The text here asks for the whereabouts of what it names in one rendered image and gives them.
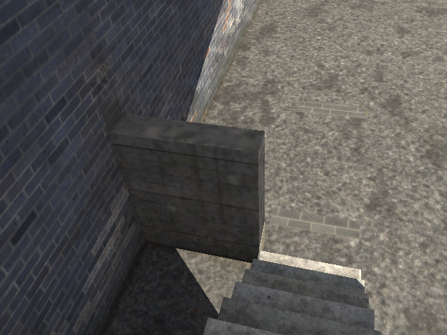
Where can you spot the stairs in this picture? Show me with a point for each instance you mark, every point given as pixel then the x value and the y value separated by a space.
pixel 285 295

